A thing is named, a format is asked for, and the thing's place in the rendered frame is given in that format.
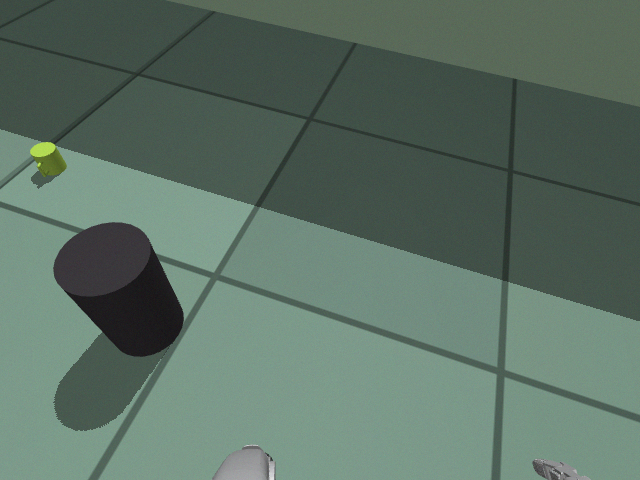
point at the right robot hand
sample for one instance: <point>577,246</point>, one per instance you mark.
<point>552,470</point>

